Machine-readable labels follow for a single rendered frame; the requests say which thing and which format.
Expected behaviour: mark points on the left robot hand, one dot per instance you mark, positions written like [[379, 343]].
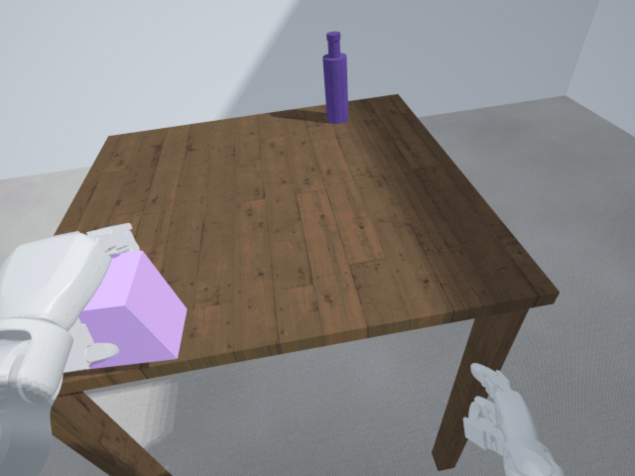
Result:
[[56, 277]]

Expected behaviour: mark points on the sponge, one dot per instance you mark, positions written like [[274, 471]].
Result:
[[135, 309]]

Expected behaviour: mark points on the right robot hand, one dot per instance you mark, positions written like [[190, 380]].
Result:
[[508, 418]]

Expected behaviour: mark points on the table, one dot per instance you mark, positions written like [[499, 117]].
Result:
[[282, 232]]

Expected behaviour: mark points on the robot left forearm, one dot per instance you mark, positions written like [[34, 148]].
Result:
[[33, 353]]

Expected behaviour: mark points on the robot right forearm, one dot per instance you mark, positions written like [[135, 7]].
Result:
[[524, 456]]

